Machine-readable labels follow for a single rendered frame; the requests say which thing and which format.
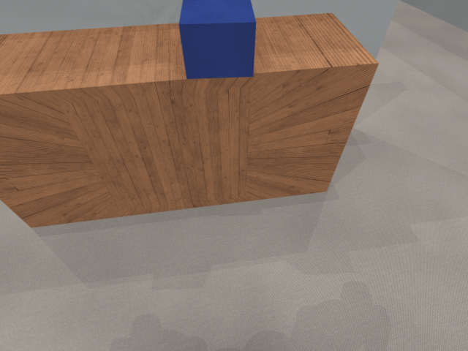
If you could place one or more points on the carton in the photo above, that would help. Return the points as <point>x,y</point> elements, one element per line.
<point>218,38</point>

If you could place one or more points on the pedestal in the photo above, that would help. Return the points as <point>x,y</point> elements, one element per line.
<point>102,123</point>

